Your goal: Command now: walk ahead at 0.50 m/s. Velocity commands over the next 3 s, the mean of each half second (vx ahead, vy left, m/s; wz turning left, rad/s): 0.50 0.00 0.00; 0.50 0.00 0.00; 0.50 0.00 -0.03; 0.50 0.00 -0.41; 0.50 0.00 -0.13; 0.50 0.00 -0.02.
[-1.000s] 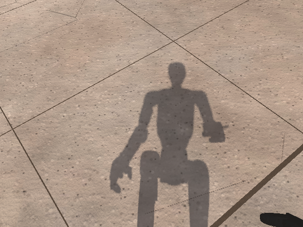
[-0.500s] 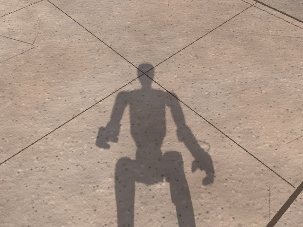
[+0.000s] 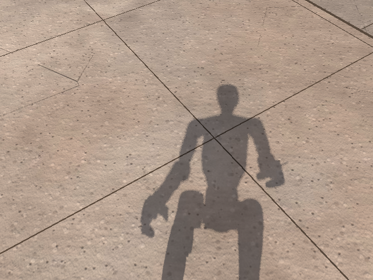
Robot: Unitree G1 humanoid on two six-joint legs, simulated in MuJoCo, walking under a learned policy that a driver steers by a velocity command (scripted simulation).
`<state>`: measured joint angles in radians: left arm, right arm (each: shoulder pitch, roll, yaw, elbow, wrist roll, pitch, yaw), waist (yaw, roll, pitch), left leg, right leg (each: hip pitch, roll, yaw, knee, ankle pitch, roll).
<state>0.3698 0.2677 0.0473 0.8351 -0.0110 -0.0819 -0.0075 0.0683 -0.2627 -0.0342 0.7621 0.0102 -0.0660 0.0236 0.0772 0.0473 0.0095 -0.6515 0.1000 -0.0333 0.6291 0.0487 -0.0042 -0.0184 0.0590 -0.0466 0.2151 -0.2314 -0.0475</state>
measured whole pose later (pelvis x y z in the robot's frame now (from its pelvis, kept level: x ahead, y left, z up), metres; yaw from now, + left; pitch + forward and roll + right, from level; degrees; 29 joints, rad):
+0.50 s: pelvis +0.28 +0.05 +0.00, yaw +0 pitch +2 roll +1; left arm 0.11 0.28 0.05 0.77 -0.01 -0.07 0.00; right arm 0.35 -0.26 -0.05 0.90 0.01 -0.08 0.01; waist -0.07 -0.05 0.01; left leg -0.05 -0.07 0.05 0.22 -0.20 0.06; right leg -0.68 -0.13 0.04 0.69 0.04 0.01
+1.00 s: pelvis +0.55 -0.01 +0.00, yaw +0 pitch +1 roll -1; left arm 0.34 0.26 0.05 0.88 0.00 -0.08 -0.01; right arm 0.11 -0.28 -0.05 0.83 0.00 -0.06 0.00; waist 0.06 0.04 0.01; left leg -0.67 0.13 -0.05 0.78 -0.04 -0.01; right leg -0.08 0.06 -0.05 0.22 -0.17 -0.06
